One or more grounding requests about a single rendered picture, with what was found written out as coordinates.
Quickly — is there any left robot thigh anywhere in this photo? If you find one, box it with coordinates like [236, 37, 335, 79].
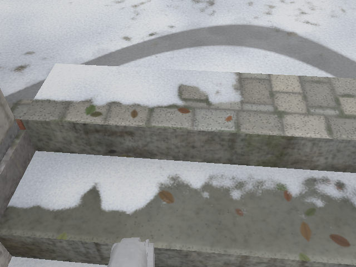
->
[107, 238, 155, 267]

